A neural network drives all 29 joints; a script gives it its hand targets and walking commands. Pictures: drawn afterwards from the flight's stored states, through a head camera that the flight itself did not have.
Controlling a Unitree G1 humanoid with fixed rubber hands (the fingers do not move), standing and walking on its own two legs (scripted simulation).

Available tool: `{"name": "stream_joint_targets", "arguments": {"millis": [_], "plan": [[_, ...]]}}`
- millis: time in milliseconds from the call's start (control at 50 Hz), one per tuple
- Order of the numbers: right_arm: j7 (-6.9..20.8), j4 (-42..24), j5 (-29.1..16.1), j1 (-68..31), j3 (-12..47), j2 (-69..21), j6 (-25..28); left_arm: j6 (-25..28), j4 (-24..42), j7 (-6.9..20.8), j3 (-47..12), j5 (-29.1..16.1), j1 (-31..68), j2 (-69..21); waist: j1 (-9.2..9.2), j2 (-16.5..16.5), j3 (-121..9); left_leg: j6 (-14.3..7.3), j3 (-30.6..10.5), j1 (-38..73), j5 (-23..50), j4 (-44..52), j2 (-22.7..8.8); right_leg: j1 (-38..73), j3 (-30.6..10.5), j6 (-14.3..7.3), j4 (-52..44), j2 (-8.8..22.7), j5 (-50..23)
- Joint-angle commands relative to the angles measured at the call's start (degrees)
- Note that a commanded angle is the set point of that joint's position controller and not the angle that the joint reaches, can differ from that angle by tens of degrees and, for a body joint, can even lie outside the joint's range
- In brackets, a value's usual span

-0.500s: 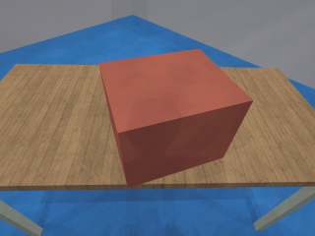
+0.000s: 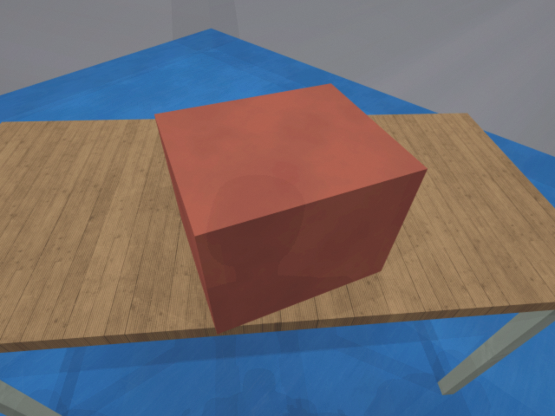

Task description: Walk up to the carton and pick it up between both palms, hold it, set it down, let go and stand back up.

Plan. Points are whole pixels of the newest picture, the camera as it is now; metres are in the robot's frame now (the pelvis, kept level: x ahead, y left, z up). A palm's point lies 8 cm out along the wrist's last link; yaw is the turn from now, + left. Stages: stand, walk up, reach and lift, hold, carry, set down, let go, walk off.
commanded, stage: walk up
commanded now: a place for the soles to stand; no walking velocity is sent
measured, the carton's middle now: (278, 199) +0.47 +0.01 +0.07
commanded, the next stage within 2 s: reach and lift in 0.68 s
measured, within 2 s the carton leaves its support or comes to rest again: neither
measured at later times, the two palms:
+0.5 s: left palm out of the picture +0.11 +0.26 -0.11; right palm out of the picture +0.07 -0.27 -0.12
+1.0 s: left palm (117, 408) +0.18 +0.23 -0.08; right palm out of the picture +0.15 -0.28 -0.09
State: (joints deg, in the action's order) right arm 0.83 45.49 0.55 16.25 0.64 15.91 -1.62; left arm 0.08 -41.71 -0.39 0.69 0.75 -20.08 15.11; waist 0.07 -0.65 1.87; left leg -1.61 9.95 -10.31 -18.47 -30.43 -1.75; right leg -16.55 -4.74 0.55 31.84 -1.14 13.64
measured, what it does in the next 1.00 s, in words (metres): stands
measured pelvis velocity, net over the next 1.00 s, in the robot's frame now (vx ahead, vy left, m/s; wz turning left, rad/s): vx -0.01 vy -0.01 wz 0.05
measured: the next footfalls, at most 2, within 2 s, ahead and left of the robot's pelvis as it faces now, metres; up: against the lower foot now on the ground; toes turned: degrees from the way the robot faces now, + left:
none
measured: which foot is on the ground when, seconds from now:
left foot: down 0.00-1.00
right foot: down 0.00-1.00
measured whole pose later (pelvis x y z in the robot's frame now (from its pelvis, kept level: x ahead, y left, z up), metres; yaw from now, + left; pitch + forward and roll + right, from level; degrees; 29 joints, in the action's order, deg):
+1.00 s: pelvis -0.01 -0.01 -0.01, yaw +3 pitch -4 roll -1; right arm 6.8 49.4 -1.0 3.3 -5.4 17.8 7.2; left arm -22.9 -24.8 -1.3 2.3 4.0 -3.2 12.2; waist -2.5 0.2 6.4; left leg -0.4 5.2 -14.3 -22.4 -40.5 -3.7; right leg -17.2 1.5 -0.4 36.9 -1.0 16.1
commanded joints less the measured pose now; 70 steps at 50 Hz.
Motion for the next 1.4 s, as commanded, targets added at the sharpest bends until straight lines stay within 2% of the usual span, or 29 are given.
{"name": "stream_joint_targets", "arguments": {"millis": [0,60,160,660,680,700,720,760,800,820,860,940,1000,1100,1240,1380], "plan": [[-0.36,-4.50,0.12,0.21,-2.37,8.65,1.50,1.81,5.14,-0.48,2.56,0.09,-0.98,8.25,-0.31,-0.80,0.74,-2.38,-7.61,-0.65,0.20,7.96,-7.31,-2.54,-5.79,-2.72,-5.60,4.37,-3.73],[-0.45,-4.49,0.18,0.69,-2.40,8.88,1.47,1.83,5.20,-0.62,2.56,0.05,-1.10,8.43,-0.52,-0.97,-1.22,-2.35,-7.05,1.48,4.39,6.63,-7.32,-1.96,-6.26,-3.05,-4.35,4.47,-8.47],[-0.61,-4.60,0.03,0.82,-2.41,9.26,0.98,1.37,5.24,-0.92,2.43,0.00,-1.32,8.27,-0.39,0.13,-1.16,-2.58,-6.13,1.65,6.88,5.82,-7.75,-1.67,-5.94,-3.03,-2.31,3.89,-11.74],[-0.64,-6.38,-0.03,1.43,-2.71,10.64,-0.23,0.72,5.56,-1.30,2.57,-0.11,1.11,9.20,-0.72,0.07,-0.38,-3.25,-4.83,1.87,5.88,4.31,-8.73,-3.32,-7.61,-3.53,0.80,2.55,-11.77],[2.39,-1.03,4.82,-26.54,-9.66,6.42,8.53,-9.98,5.25,-1.53,4.56,0.05,31.43,10.49,2.58,4.16,4.34,2.05,-5.60,-17.44,-0.95,-2.01,-3.70,-9.22,5.92,-6.31,6.47,1.37,6.12],[4.65,0.56,4.87,-19.64,-10.92,9.52,10.29,-14.04,8.87,-2.75,1.64,0.34,27.69,8.48,-0.19,4.74,7.01,2.64,-6.54,-16.21,-6.16,-2.30,-4.10,-7.50,7.34,-6.52,6.81,1.08,5.48],[5.10,-0.03,4.53,-17.38,-12.27,10.14,10.80,-16.96,11.12,-2.49,0.79,0.52,26.94,7.28,-2.00,1.92,1.92,3.64,-6.81,-10.07,-2.33,-5.19,-4.16,-8.97,8.18,-6.19,6.64,1.82,0.90],[4.40,-2.87,3.66,-13.53,-13.16,11.48,10.99,-20.53,16.40,-0.91,1.73,0.65,24.62,6.96,-2.51,0.63,-7.60,4.32,-6.83,-0.14,6.46,-8.58,-4.34,-8.91,8.13,-5.31,5.64,1.46,-7.39],[3.80,-2.48,1.44,-10.81,-13.00,11.95,10.93,-22.54,19.91,0.22,3.43,1.62,20.39,6.83,-2.93,-1.46,-14.79,4.66,-7.56,5.33,17.07,-10.14,-3.79,-5.89,9.11,-3.87,5.84,0.28,-16.70],[3.95,-1.74,0.03,-9.51,-12.12,12.60,11.10,-22.80,21.38,0.30,4.11,2.33,18.09,6.55,-2.80,-1.11,-16.46,5.22,-8.02,7.94,21.90,-10.04,-3.31,-4.63,9.64,-3.57,5.34,-0.41,-19.40],[4.81,0.10,-2.08,-8.85,-10.36,14.03,10.99,-22.88,22.76,-0.29,4.64,3.45,15.89,5.37,-2.77,0.61,-15.32,5.74,-8.52,10.24,24.01,-8.02,-2.41,-3.55,9.81,-3.84,2.75,-1.26,-18.61],[5.86,1.05,-2.15,-10.34,-9.28,14.79,9.61,-22.43,23.10,-1.71,4.22,3.87,17.27,3.61,-3.73,0.97,-7.01,5.14,-7.85,7.12,13.96,-2.09,-1.15,-1.71,8.67,-4.10,-2.43,-1.00,-12.34],[6.28,-1.46,-1.51,-11.41,-8.84,12.97,8.59,-21.40,23.90,-2.54,4.20,3.29,19.78,3.47,-3.44,0.71,-2.82,3.89,-6.97,3.91,6.41,2.07,-0.37,-0.47,7.22,-3.80,-5.60,-0.12,-7.74],[7.66,-8.38,-1.89,-11.21,-7.84,11.03,6.00,-19.73,25.72,-3.74,4.89,2.46,21.20,3.68,-2.19,0.91,0.58,1.94,-5.95,-0.03,-1.75,7.73,0.14,2.66,5.02,-3.22,-9.39,1.19,-0.50],[8.63,-19.26,-2.47,-7.39,-8.63,11.30,4.92,-15.78,29.43,-4.79,5.65,-0.66,17.51,4.24,-1.23,-3.19,-3.28,0.79,-5.03,-0.51,-1.67,9.39,1.00,5.27,2.33,-1.94,-12.09,2.55,-0.04],[9.15,-22.47,-4.36,-4.20,-9.56,13.28,7.06,-11.57,31.05,-5.57,5.56,-2.43,12.27,3.43,-0.18,-4.87,-5.10,1.04,-5.17,-0.94,1.68,10.56,0.95,6.27,1.94,-1.53,-13.04,2.37,-2.62]]}}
